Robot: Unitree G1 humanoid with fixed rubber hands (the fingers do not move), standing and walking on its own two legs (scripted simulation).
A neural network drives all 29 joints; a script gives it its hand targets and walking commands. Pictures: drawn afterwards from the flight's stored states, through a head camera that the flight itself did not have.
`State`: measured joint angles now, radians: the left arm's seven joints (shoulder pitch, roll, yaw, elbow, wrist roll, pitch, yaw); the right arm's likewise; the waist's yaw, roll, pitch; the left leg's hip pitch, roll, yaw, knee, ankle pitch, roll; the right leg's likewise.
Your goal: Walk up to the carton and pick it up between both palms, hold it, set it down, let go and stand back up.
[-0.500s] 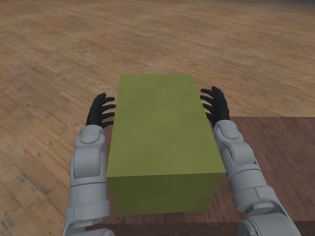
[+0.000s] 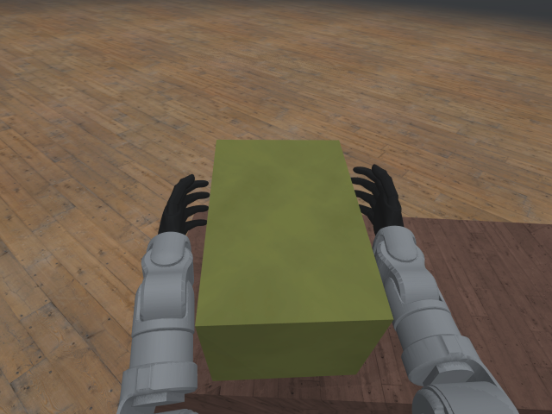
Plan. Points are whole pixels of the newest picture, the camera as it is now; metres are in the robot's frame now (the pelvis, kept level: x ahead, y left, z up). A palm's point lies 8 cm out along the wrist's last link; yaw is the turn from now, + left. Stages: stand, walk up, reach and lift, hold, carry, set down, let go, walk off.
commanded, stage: set down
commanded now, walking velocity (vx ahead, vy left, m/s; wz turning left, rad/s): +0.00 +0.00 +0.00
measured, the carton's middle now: (281, 249) +0.36 +0.01 +0.10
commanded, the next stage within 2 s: none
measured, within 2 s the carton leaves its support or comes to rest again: neither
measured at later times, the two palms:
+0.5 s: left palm (191, 239) +0.36 +0.15 +0.12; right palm (384, 228) +0.38 -0.15 +0.13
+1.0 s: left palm (199, 253) +0.37 +0.14 +0.09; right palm (381, 233) +0.40 -0.15 +0.10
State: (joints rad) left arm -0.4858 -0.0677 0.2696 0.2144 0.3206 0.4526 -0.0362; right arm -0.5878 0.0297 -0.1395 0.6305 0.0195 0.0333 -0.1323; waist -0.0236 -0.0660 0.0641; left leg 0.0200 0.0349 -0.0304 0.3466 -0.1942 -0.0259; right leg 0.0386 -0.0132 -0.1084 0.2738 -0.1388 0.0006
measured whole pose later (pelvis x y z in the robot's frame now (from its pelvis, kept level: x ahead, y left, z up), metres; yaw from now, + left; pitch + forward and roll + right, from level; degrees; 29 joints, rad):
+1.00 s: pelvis +0.02 -0.01 +0.00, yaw -2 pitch -2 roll -1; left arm -0.44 -0.13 0.27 0.38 0.30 0.22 0.10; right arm -0.61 -0.05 -0.11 0.87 0.00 -0.21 -0.09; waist 0.04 -0.03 0.02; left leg -0.11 0.07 -0.01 0.33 -0.19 -0.05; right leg -0.11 0.02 -0.09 0.26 -0.13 -0.02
